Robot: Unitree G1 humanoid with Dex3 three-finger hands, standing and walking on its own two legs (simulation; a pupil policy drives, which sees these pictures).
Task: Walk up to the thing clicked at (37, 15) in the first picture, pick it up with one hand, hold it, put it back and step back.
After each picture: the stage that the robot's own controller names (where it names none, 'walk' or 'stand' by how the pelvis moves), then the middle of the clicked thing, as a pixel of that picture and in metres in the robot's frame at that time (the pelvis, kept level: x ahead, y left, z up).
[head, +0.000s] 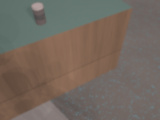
stand; (39, 14) +0.87 +0.28 -0.04
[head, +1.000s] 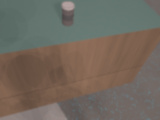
walk; (67, 14) +0.79 +0.09 -0.03
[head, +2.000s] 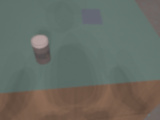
walk; (41, 50) +0.52 +0.19 -0.01
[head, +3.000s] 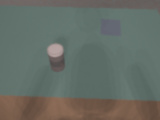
stand; (56, 58) +0.50 +0.15 -0.03
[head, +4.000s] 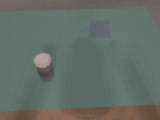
stand; (44, 67) +0.46 +0.18 -0.04
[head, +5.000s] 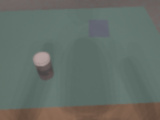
stand; (44, 66) +0.46 +0.19 -0.04
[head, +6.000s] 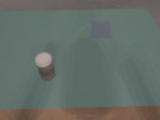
stand; (45, 67) +0.46 +0.18 -0.04
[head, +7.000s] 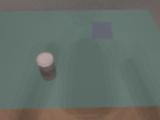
stand; (47, 67) +0.46 +0.18 -0.04
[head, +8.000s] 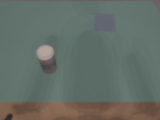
rise first; (47, 60) +0.47 +0.18 -0.04
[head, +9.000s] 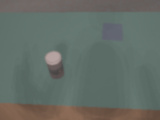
go down; (55, 65) +0.47 +0.17 -0.04
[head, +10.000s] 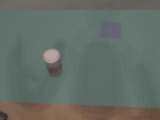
go down; (53, 63) +0.48 +0.17 -0.03
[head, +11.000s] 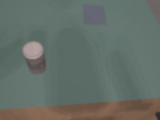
go down; (35, 58) +0.45 +0.16 -0.01
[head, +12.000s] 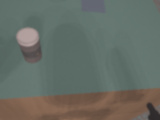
close in; (30, 46) +0.47 +0.16 +0.02
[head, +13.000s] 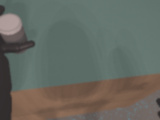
close; (14, 35) +0.49 +0.18 +0.05
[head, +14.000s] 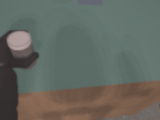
lift; (23, 51) +0.44 +0.18 +0.04
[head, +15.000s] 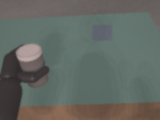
lift; (33, 66) +0.33 +0.16 +0.15
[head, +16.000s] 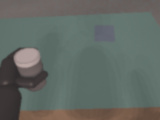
hold; (31, 70) +0.32 +0.17 +0.14
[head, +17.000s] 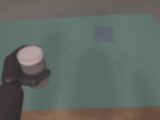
hold; (34, 68) +0.33 +0.16 +0.15
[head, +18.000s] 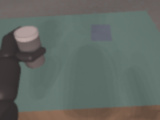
crouch; (30, 47) +0.40 +0.17 +0.16
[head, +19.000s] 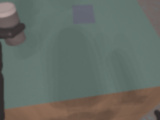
lower; (9, 25) +0.50 +0.19 +0.14
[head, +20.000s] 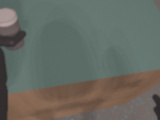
lower; (9, 30) +0.51 +0.18 +0.05
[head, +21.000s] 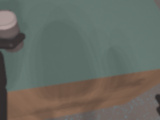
lower; (8, 32) +0.50 +0.18 +0.05
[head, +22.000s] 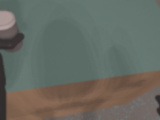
lower; (7, 32) +0.50 +0.19 +0.05
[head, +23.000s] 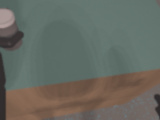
lower; (7, 31) +0.50 +0.19 +0.05
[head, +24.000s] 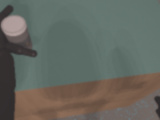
withdraw; (18, 36) +0.49 +0.16 +0.04
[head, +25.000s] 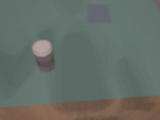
sink last; (44, 56) +0.46 +0.15 +0.01
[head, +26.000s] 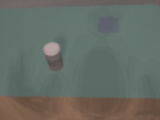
stand; (53, 57) +0.50 +0.17 +0.00
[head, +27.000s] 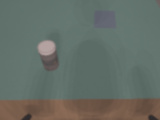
stand; (49, 56) +0.47 +0.16 +0.00
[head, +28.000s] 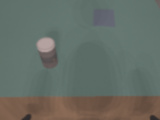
stand; (48, 53) +0.48 +0.17 +0.01
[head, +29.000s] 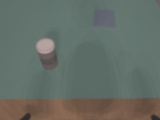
stand; (47, 54) +0.47 +0.17 +0.02
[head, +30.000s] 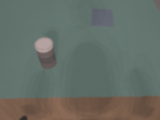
stand; (46, 54) +0.48 +0.16 +0.02
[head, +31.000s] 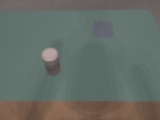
stand; (51, 62) +0.50 +0.17 -0.04
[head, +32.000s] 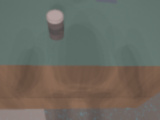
walk; (55, 25) +0.59 +0.12 -0.02
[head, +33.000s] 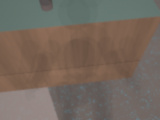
walk; out of the picture +0.83 +0.24 -0.01
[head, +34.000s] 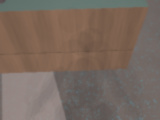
stand; out of the picture +1.12 +0.20 -0.02
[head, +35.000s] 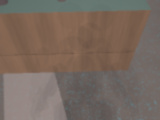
stand; out of the picture +1.11 +0.18 -0.04
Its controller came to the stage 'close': yes
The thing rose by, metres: 0.21
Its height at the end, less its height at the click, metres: +0.00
